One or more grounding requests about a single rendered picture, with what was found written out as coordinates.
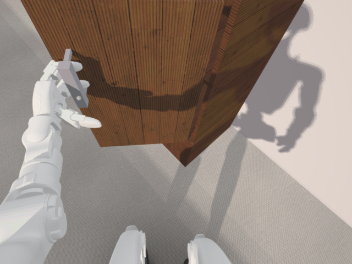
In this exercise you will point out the left robot hand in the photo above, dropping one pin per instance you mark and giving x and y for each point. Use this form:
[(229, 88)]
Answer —
[(47, 96)]

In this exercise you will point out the cupboard door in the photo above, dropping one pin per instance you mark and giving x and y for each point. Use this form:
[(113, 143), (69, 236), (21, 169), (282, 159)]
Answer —
[(145, 61)]

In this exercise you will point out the robot left forearm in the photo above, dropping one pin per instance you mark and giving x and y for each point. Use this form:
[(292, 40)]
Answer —
[(42, 166)]

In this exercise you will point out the right robot thigh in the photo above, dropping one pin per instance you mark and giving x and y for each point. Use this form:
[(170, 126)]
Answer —
[(206, 251)]

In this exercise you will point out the handle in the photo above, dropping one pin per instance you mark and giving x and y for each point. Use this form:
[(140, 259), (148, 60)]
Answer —
[(70, 78)]

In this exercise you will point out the robot right shin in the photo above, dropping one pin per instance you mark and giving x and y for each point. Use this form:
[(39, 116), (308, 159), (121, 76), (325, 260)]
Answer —
[(199, 236)]

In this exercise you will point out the robot left upper arm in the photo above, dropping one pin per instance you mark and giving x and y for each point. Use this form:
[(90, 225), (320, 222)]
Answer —
[(29, 227)]

